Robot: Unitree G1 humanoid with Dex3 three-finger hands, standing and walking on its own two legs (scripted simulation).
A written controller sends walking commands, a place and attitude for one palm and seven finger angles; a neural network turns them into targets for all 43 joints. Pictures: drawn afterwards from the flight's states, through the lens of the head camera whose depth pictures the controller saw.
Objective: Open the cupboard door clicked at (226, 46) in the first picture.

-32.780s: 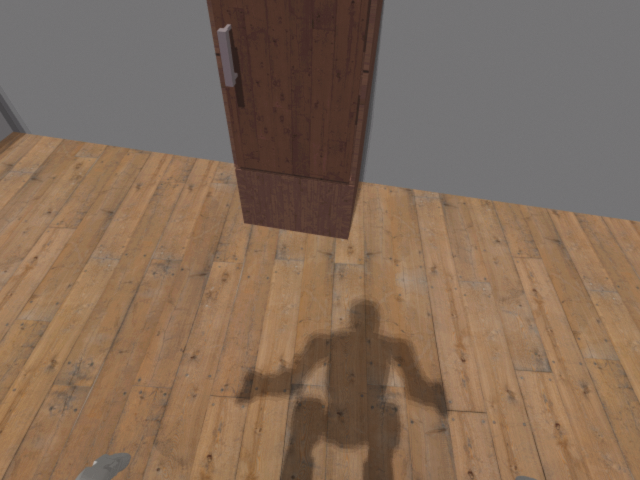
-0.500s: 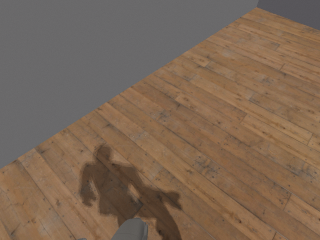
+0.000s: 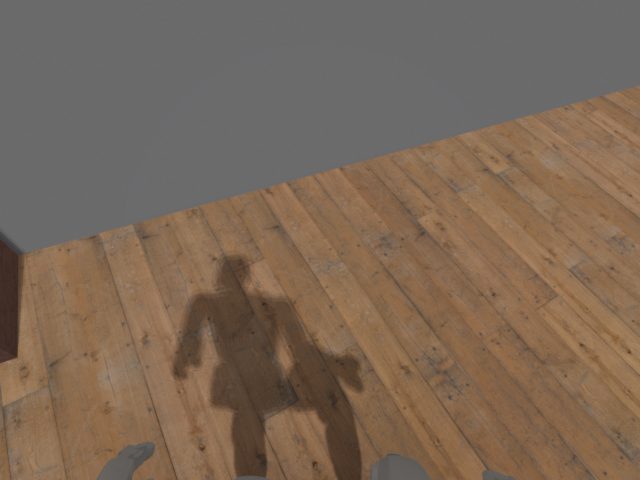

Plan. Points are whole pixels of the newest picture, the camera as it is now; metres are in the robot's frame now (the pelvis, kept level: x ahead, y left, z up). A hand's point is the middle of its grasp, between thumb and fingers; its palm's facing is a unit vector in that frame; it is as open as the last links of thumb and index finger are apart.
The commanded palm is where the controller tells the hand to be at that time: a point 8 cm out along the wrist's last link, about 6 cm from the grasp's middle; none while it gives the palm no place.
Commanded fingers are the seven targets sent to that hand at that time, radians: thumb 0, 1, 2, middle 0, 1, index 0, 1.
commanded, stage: turn to face it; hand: left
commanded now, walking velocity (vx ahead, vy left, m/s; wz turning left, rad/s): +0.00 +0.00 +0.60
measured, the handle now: out of the picture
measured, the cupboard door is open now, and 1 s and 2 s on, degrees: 45 45 45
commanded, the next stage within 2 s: take the last steps up to it in 1.90 s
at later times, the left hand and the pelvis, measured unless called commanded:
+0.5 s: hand out of the picture +0.00 +0.16 -0.17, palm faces +0.32 -0.92 -0.23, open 7.4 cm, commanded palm none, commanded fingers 0.00 0.90 0.90 -0.20 -0.30 -0.20 -0.30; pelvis +0.00 -0.04 +0.00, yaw +19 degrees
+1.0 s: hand out of the picture +0.01 +0.18 -0.15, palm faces +0.54 -0.78 -0.30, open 7.4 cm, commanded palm none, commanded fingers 0.00 0.90 0.90 -0.20 -0.30 -0.20 -0.30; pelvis +0.02 -0.06 -0.01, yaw +35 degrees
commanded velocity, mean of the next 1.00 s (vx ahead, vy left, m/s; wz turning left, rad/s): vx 0.00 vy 0.00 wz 0.60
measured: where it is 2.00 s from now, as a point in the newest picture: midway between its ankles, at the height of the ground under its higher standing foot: outside the picture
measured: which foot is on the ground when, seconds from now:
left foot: down 0.00-0.14, up 0.16-0.54, down 0.56-0.96, up 0.98-1.00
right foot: up 0.00-0.12, down 0.14-0.56, up 0.58-0.94, down 0.96-1.00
